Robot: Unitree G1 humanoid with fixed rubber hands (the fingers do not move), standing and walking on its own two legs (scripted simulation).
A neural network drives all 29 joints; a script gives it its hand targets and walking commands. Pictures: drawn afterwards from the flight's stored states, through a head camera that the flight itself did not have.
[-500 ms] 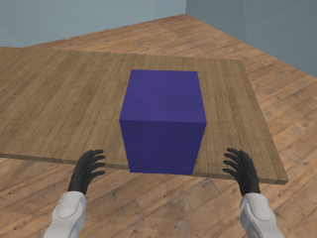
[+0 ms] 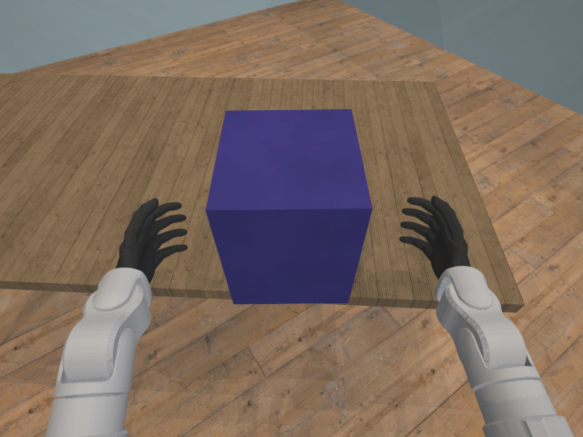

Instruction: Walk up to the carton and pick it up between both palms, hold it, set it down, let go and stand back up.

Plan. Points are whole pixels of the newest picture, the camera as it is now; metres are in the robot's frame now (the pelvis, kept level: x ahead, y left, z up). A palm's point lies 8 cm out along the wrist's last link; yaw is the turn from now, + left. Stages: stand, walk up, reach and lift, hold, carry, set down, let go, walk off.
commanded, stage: reach and lift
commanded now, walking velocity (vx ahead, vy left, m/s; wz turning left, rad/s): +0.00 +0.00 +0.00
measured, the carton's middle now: (289, 211) +0.45 +0.02 +0.03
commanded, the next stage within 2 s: none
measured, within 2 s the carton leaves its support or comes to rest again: neither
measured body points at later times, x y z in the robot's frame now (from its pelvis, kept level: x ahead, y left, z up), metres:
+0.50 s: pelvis +0.00 -0.01 +0.00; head +0.03 -0.01 +0.45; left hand +0.39 +0.21 +0.14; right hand +0.42 -0.19 +0.13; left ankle -0.02 +0.12 -0.75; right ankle +0.01 -0.12 -0.75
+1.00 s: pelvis -0.01 -0.01 +0.00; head +0.02 +0.00 +0.45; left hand +0.44 +0.20 +0.19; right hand +0.46 -0.18 +0.18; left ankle -0.02 +0.12 -0.75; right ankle +0.01 -0.12 -0.75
